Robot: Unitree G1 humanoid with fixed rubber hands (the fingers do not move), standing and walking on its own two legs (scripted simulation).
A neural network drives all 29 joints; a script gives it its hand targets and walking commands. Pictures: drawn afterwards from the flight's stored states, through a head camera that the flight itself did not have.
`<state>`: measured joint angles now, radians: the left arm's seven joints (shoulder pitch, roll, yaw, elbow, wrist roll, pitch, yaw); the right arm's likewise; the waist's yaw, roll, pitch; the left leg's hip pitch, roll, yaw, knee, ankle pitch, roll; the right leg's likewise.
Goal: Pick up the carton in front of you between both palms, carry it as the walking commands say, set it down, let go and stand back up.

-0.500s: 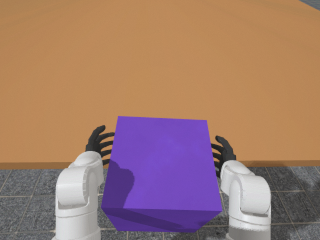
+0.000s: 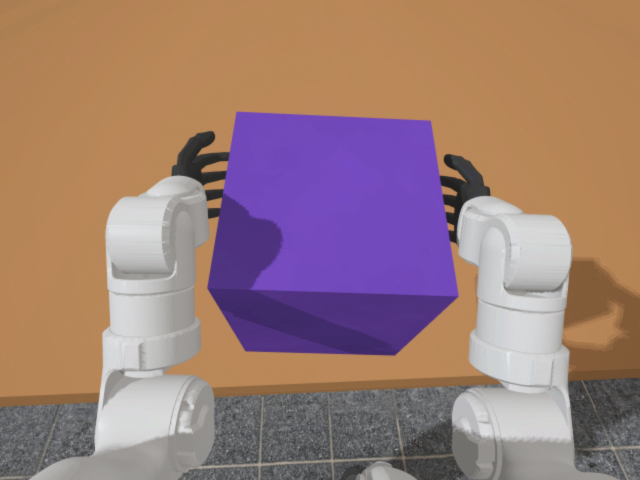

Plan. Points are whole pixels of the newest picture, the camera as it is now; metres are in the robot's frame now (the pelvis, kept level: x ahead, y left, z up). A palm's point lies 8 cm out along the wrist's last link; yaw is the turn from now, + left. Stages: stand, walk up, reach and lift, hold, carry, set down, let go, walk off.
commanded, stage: carry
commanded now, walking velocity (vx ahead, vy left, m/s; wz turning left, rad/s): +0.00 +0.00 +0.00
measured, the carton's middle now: (326, 250) +0.37 +0.00 +0.09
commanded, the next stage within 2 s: none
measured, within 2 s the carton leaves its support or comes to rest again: neither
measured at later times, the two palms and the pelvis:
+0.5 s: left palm (216, 103) +0.56 +0.17 +0.17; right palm (427, 116) +0.56 -0.13 +0.16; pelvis +0.16 +0.01 +0.02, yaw -1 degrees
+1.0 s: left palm (235, 109) +0.60 +0.15 +0.14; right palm (430, 118) +0.59 -0.15 +0.13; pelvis +0.24 +0.00 +0.02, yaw +0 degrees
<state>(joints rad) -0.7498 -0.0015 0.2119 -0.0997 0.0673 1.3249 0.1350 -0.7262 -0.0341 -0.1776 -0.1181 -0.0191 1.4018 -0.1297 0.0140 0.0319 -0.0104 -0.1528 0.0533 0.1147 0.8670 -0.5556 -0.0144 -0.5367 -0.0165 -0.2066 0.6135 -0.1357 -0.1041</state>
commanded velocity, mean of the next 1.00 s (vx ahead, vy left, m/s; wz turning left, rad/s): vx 0.00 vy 0.00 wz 0.00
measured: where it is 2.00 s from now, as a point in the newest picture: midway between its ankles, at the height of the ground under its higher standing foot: outside the picture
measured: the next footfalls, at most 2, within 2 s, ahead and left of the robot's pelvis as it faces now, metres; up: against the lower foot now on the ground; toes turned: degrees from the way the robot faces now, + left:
left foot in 0.28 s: +0.21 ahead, +0.11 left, +0.00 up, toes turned +3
right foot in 0.78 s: +0.29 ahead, -0.08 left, +0.00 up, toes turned -6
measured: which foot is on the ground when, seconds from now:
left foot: up 0.00-0.26, down 0.28-1.00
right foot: down 0.00-0.62, up 0.64-0.76, down 0.78-1.00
